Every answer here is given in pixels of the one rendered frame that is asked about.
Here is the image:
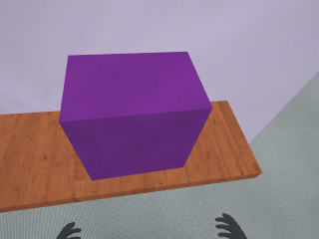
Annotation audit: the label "carton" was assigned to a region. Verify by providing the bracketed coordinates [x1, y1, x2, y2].
[59, 52, 213, 181]

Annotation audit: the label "robot left hand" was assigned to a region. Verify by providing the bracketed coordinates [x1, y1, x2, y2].
[56, 222, 82, 239]

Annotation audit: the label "robot right hand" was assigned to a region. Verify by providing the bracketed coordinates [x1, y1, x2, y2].
[215, 213, 247, 239]

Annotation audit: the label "table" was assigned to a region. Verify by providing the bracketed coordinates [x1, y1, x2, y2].
[0, 101, 262, 213]

